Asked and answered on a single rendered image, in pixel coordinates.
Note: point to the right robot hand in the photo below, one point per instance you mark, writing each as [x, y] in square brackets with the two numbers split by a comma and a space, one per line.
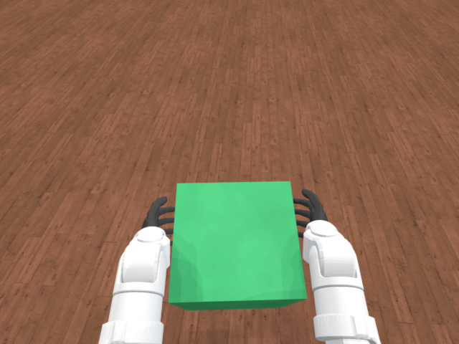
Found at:
[316, 209]

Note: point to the robot left forearm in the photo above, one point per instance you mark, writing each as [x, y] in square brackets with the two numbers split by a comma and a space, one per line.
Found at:
[135, 312]

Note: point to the robot right forearm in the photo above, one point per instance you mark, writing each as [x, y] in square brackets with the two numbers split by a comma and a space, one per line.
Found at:
[341, 312]

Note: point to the carton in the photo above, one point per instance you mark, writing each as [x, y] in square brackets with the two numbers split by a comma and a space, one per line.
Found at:
[235, 246]

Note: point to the left robot hand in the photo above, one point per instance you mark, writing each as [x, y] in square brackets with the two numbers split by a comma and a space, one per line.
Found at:
[155, 211]

